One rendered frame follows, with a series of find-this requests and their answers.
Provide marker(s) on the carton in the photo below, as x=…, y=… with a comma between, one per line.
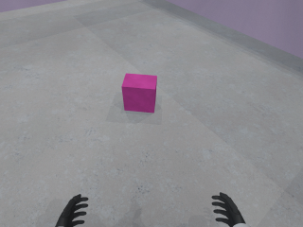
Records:
x=139, y=92

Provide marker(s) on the robot left hand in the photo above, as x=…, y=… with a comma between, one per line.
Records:
x=67, y=215

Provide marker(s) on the robot right hand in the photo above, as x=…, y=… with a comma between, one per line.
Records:
x=232, y=212

